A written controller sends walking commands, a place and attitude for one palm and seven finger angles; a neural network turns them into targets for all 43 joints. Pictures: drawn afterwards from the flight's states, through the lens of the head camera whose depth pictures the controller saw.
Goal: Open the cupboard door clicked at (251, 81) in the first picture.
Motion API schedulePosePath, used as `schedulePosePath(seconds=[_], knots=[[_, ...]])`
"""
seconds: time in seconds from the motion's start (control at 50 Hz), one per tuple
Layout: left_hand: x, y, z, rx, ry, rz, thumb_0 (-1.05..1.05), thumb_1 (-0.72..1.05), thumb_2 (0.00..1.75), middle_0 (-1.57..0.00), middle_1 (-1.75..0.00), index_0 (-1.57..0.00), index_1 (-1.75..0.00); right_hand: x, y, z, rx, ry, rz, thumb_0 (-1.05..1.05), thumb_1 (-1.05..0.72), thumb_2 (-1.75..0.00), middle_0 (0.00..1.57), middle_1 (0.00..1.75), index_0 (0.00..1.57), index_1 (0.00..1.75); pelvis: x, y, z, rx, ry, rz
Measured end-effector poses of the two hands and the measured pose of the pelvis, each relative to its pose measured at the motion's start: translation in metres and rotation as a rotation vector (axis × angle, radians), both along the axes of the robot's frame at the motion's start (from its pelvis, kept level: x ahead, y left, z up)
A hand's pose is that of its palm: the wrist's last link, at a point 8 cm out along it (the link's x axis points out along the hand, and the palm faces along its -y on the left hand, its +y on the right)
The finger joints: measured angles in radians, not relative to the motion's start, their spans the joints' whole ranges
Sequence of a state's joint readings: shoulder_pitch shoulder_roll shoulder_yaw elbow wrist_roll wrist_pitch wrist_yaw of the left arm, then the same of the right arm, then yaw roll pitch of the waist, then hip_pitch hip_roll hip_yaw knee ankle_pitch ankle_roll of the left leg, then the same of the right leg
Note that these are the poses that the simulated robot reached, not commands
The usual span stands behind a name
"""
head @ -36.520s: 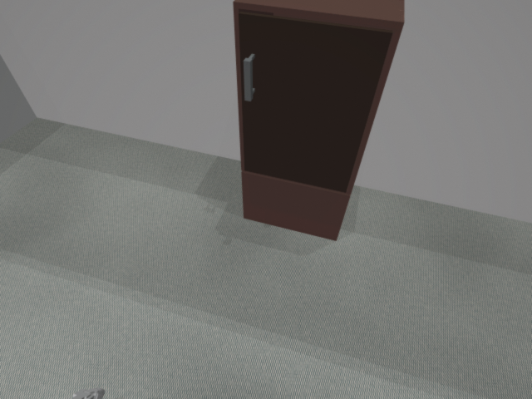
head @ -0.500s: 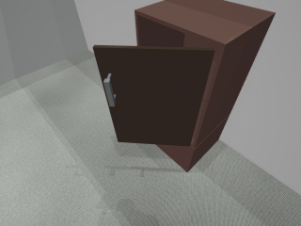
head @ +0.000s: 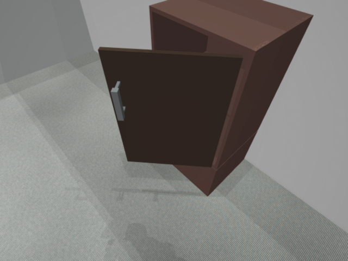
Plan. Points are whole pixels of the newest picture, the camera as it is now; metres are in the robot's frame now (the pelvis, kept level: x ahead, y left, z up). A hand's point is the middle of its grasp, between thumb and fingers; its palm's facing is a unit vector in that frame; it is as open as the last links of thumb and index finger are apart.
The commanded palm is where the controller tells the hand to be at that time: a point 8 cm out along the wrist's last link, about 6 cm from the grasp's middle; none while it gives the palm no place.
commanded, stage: look again from close up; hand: left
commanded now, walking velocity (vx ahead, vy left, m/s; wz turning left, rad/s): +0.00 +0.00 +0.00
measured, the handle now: (119, 101) +0.60 +0.22 +0.00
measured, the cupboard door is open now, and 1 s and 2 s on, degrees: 42 42 42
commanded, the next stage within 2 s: shuffle to correct the standing spot in 0.02 s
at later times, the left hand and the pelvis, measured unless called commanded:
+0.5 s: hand out of the picture +0.01 +0.18 -0.19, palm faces +0.06 -0.98 -0.19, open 7.3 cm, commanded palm none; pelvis +0.05 +0.01 -0.01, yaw +0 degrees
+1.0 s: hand out of the picture +0.08 +0.18 -0.17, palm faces +0.01 -0.97 -0.23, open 7.3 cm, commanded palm none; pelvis -0.01 +0.00 -0.01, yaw +0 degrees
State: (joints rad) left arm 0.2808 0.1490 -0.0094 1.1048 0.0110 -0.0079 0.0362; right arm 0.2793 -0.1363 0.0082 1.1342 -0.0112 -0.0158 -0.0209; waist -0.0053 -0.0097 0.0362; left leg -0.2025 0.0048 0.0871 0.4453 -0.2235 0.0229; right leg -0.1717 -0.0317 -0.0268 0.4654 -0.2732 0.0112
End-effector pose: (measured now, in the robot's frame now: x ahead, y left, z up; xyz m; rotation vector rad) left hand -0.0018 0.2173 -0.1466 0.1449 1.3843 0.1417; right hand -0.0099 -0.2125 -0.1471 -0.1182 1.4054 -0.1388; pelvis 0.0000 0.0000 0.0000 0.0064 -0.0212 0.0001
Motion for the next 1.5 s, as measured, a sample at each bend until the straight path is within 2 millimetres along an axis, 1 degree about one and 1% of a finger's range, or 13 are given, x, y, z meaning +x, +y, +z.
schedulePosePath(seconds=[0.24, 0.42, 0.54, 0.6, 0.74, 0.82, 0.9, 0.96, 1.04, 1.18, 1.32, 1.4, 1.5], knots=[[-0.005, -0.007, -0.003, -0.013, 0.028, 0.024, 0.0, 0.91, 0.89, -0.2, -0.3, -0.2, -0.3, 0.012, -0.006, -0.001, -0.008, 0.002, 0.012, 0.0, -0.92, -0.89, 0.2, 0.3, 0.2, 0.3, 0.01, -0.002, -0.002, 0.001, 0.004, 0.003], [-0.005, 0.006, -0.014, -0.025, 0.081, 0.074, 0.0, 0.91, 0.89, -0.2, -0.3, -0.2, -0.3, 0.035, 0.001, -0.002, -0.037, 0.007, 0.026, 0.0, -0.91, -0.89, 0.2, 0.3, 0.2, 0.3, 0.037, 0.011, -0.01, -0.002, 0.01, 0.009], [0.02, 0.018, -0.009, 0.012, 0.079, 0.064, 0.0, 0.91, 0.89, -0.2, -0.3, -0.2, -0.3, 0.05, 0.012, -0.003, -0.035, -0.004, 0.012, 0.0, -0.91, -0.89, 0.2, 0.3, 0.2, 0.3, 0.047, 0.014, -0.008, 0.012, 0.011, 0.002], [0.038, 0.022, -0.003, 0.038, 0.037, 0.052, 0.0, 0.91, 0.89, -0.2, -0.3, -0.2, -0.3, 0.053, 0.007, -0.004, -0.041, 0.004, -0.001, 0.01, -0.93, -0.89, 0.2, 0.3, 0.2, 0.3, 0.046, 0.012, -0.006, 0.01, 0.02, 0.002], [0.07, 0.021, 0.004, 0.079, -0.072, -0.003, 0.0, 0.91, 0.89, -0.2, -0.3, -0.2, -0.3, 0.059, -0.012, -0.006, -0.04, -0.046, -0.021, 0.01, -0.93, -0.89, 0.2, 0.3, 0.2, 0.3, 0.031, 0.001, -0.006, 0.009, 0.033, -0.007], [0.079, 0.015, 0.004, 0.077, -0.15, -0.039, 0.0, 0.91, 0.89, -0.2, -0.3, -0.2, -0.3, 0.065, -0.024, -0.004, -0.045, -0.134, -0.015, 0.01, -0.92, -0.89, 0.2, 0.3, 0.2, 0.3, 0.02, -0.002, -0.01, -0.008, 0.024, -0.001], [0.081, 0.01, 0.006, 0.061, -0.215, -0.049, 0.0, 0.91, 0.89, -0.2, -0.3, -0.2, -0.3, 0.067, -0.028, -0.001, -0.055, -0.199, 0.005, 0.0, -0.92, -0.89, 0.2, 0.3, 0.2, 0.3, 0.007, -0.002, -0.012, -0.006, -0.009, 0.001], [0.076, 0.008, 0.009, 0.051, -0.242, -0.056, 0.0, 0.91, 0.89, -0.2, -0.3, -0.2, -0.3, 0.063, -0.027, 0.001, -0.048, -0.226, 0.018, 0.0, -0.92, -0.89, 0.2, 0.3, 0.2, 0.3, -0.002, -0.002, -0.011, -0.006, -0.027, 0.0], [0.06, 0.006, 0.011, 0.04, -0.235, -0.062, 0.0, 0.91, 0.89, -0.2, -0.3, -0.21, -0.3, 0.051, -0.022, 0.003, -0.031, -0.229, 0.03, 0.0, -0.91, -0.89, 0.2, 0.3, 0.2, 0.3, -0.013, -0.003, -0.008, -0.005, -0.029, -0.001], [0.014, 0.012, 0.006, 0.036, -0.131, -0.036, 0.0, 0.91, 0.89, -0.2, -0.3, -0.21, -0.3, 0.009, -0.02, 0.002, -0.029, -0.126, 0.032, 0.0, -0.92, -0.89, 0.2, 0.3, 0.2, 0.3, -0.023, -0.003, -0.006, -0.005, -0.004, 0.004], [-0.03, 0.015, 0.001, 0.028, -0.001, 0.001, 0.0, 0.91, 0.89, -0.2, -0.3, -0.2, -0.3, -0.029, -0.018, 0.003, -0.035, 0.003, 0.015, 0.0, -0.91, -0.89, 0.2, 0.3, 0.2, 0.3, -0.021, -0.001, -0.004, -0.006, 0.006, 0.008], [-0.041, 0.013, -0.001, 0.017, 0.045, 0.014, 0.0, 0.91, 0.89, -0.2, -0.3, -0.2, -0.3, -0.036, -0.015, 0.004, -0.037, 0.037, 0.01, 0.0, -0.91, -0.89, 0.2, 0.3, 0.2, 0.3, -0.017, 0.001, -0.003, -0.008, 0.004, 0.009], [-0.041, 0.009, -0.003, 0.0, 0.06, 0.018, 0.0, 0.91, 0.89, -0.2, -0.3, -0.2, -0.3, -0.027, -0.01, 0.005, -0.035, 0.03, 0.009, 0.0, -0.91, -0.89, 0.2, 0.3, 0.2, 0.3, -0.013, 0.003, -0.002, -0.009, 0.002, 0.007]])
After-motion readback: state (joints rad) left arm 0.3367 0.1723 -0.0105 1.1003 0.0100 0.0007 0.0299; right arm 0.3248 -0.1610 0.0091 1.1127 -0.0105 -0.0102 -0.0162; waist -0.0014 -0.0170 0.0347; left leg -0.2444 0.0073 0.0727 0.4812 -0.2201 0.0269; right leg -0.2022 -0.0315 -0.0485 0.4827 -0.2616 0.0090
